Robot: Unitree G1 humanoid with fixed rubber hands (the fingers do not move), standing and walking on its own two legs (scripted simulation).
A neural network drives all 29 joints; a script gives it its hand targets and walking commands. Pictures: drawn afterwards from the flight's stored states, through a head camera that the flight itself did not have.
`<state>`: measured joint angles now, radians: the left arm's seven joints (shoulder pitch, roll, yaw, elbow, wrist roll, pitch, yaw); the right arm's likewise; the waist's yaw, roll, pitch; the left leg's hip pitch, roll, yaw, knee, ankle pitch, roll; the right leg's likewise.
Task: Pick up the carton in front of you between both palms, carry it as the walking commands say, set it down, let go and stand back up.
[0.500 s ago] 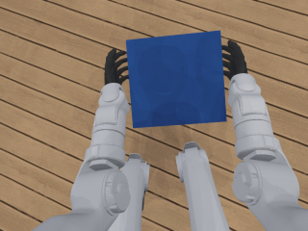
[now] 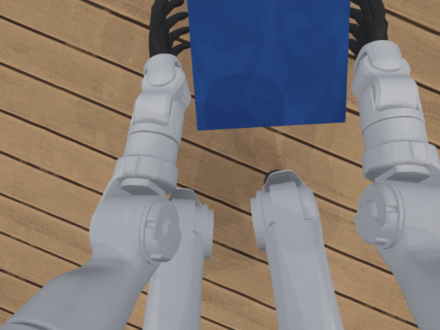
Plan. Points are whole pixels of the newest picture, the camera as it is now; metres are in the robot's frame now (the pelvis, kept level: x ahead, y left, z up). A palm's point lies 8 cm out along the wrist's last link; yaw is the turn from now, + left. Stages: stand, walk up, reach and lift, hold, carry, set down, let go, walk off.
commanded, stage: set down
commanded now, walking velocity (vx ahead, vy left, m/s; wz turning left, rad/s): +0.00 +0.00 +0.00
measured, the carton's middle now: (260, 64) +0.49 -0.13 -0.25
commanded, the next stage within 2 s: none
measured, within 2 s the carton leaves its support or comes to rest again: rests again in 0.58 s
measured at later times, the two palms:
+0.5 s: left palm (162, 60) +0.52 +0.03 -0.18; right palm (353, 53) +0.47 -0.27 -0.19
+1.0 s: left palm (160, 57) +0.53 +0.03 -0.20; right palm (347, 50) +0.48 -0.27 -0.21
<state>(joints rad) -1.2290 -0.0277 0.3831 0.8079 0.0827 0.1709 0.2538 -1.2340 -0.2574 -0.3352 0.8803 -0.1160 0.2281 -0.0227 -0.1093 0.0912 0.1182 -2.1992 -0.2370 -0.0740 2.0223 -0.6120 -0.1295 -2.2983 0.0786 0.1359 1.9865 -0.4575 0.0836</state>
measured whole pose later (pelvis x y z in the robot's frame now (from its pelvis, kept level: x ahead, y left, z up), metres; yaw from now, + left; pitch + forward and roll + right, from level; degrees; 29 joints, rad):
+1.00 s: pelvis +0.00 +0.01 -0.03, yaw +0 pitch +40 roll +1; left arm -1.37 0.09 0.34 1.06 0.08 0.09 0.14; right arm -1.34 -0.34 -0.34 1.12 -0.09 0.12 0.08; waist -0.12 0.11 0.24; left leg -2.24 -0.21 -0.05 2.16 -0.62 -0.09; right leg -2.31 -0.01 0.09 2.11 -0.50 0.05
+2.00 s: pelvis +0.01 -0.01 +0.07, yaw -2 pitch +44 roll +5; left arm -1.11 0.11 0.23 0.78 -0.01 0.16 0.18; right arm -1.11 -0.39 -0.30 0.90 0.06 0.12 0.06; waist -0.08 0.04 0.02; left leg -1.98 -0.10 -0.03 1.81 -0.60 -0.07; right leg -2.09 0.02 0.07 1.78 -0.45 0.01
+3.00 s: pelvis +0.10 -0.03 +0.32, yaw -6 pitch +26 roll +1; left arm -0.20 0.11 0.12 0.55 0.06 0.03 0.03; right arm -0.20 -0.24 -0.17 0.58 -0.01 0.01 0.10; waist -0.03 0.01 -0.07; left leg -0.85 -0.02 -0.08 0.75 -0.36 -0.04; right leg -0.94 0.04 0.06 0.75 -0.26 -0.01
